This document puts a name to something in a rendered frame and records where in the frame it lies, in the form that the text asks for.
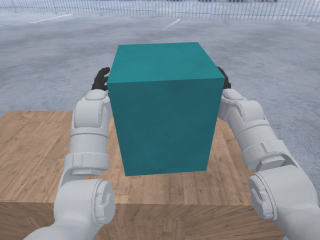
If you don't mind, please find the pedestal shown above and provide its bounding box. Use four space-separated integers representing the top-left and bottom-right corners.
0 110 285 240

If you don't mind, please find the left robot hand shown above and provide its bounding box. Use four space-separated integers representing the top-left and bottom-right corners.
91 67 110 96

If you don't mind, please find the right robot hand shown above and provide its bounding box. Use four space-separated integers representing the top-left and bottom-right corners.
217 66 231 90

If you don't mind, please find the robot right upper arm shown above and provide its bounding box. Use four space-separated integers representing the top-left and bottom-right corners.
248 164 320 240

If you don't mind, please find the robot left upper arm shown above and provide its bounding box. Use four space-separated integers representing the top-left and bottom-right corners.
23 178 116 240

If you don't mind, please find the carton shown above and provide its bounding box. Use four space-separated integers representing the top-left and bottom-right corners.
106 42 225 177

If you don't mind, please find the right robot forearm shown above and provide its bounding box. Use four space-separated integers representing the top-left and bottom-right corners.
217 88 319 205

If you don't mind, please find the left robot forearm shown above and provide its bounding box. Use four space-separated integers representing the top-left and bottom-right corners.
53 89 112 219

